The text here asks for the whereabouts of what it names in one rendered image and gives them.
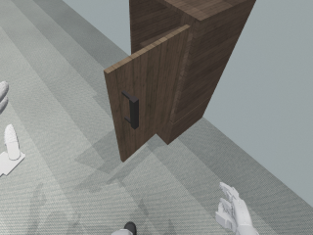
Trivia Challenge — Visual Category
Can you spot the handle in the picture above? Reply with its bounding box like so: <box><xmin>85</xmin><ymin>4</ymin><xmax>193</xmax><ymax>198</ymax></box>
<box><xmin>121</xmin><ymin>90</ymin><xmax>139</xmax><ymax>130</ymax></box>

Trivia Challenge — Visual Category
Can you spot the robot right hand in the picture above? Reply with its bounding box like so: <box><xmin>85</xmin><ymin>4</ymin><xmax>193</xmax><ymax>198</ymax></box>
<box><xmin>215</xmin><ymin>182</ymin><xmax>253</xmax><ymax>233</ymax></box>

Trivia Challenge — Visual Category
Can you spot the robot right forearm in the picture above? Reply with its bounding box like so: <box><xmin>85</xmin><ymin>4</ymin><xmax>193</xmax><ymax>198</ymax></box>
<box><xmin>235</xmin><ymin>225</ymin><xmax>259</xmax><ymax>235</ymax></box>

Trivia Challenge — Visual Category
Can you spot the robot left hand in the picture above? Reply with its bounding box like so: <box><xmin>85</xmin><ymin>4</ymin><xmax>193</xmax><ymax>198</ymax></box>
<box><xmin>0</xmin><ymin>81</ymin><xmax>25</xmax><ymax>177</ymax></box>

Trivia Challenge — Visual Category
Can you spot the cupboard door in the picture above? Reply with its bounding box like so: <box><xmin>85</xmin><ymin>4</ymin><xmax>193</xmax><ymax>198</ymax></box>
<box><xmin>104</xmin><ymin>24</ymin><xmax>191</xmax><ymax>163</ymax></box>

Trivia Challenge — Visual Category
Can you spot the left robot foot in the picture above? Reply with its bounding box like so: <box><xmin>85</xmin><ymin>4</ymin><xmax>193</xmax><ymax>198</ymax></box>
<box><xmin>123</xmin><ymin>221</ymin><xmax>137</xmax><ymax>235</ymax></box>

